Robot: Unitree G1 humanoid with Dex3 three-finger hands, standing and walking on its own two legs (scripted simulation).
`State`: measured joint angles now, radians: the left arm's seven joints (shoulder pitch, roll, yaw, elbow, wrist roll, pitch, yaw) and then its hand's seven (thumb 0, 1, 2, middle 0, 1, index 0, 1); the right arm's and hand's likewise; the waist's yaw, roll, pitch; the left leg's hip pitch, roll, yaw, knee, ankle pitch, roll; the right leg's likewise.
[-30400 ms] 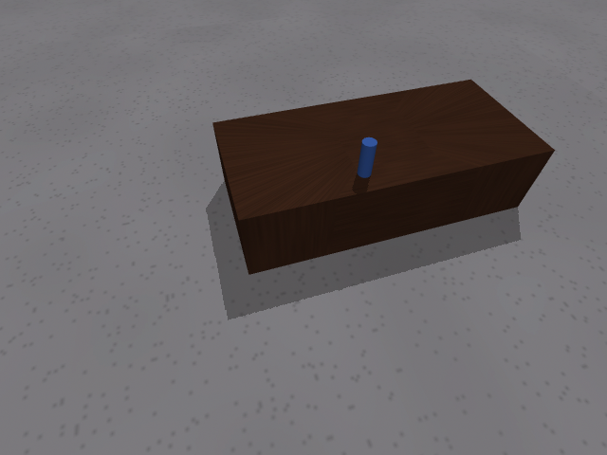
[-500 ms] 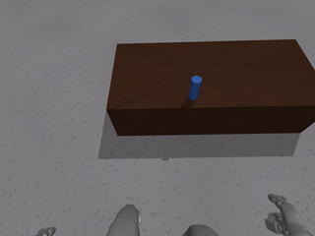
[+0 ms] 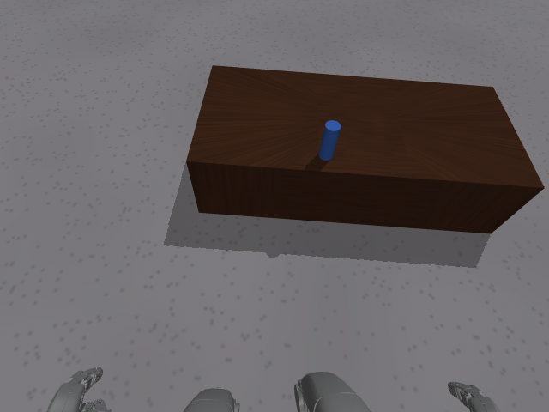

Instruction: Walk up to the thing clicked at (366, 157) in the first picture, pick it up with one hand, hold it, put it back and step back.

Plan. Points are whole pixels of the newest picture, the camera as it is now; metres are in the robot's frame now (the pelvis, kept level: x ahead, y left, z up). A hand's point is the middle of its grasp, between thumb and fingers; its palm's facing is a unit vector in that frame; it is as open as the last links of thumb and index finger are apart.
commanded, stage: step back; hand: right
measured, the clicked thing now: (329, 141) +0.95 -0.18 -0.36
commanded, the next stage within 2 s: stand in 1.34 s
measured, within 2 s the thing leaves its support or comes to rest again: neither
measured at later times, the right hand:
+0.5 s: hand out of the picture -0.09 -0.31 -0.18, palm faces -0.13 +0.93 -0.33, open 7.4 cm
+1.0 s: hand out of the picture -0.03 -0.30 -0.17, palm faces -0.09 +0.93 -0.36, open 7.4 cm
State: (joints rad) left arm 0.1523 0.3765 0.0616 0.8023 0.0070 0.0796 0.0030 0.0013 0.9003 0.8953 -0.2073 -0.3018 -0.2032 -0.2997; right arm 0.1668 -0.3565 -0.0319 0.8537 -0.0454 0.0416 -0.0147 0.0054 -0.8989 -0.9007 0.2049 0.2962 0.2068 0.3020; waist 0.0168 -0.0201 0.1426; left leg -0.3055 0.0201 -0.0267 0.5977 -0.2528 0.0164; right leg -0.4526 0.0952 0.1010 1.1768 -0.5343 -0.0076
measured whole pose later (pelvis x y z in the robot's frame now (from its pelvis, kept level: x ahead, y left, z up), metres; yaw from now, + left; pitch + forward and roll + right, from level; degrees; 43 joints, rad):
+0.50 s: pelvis -0.15 -0.03 -0.01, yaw +4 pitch -2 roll +1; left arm 0.23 0.39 0.08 0.89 0.05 -0.01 0.01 0.00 0.90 0.90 -0.21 -0.30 -0.21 -0.30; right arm 0.25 -0.43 -0.07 0.96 -0.04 0.09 0.03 0.00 -0.90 -0.90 0.20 0.30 0.20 0.30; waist 0.03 0.08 0.08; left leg -0.32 -0.01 -0.11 0.85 -0.51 -0.04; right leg -0.33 -0.06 -0.06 0.67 -0.31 -0.02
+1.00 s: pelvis -0.11 -0.04 +0.00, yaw +4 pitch -3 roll +0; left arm 0.23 0.34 0.05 0.98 0.03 -0.05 -0.01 0.00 0.90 0.90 -0.21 -0.30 -0.21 -0.30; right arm 0.22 -0.40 -0.07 0.98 -0.03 0.03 0.00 0.00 -0.90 -0.90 0.20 0.30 0.20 0.30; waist 0.03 0.05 0.07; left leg -0.32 -0.02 -0.09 0.93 -0.53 0.02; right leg -0.30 0.01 -0.06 0.63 -0.29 -0.04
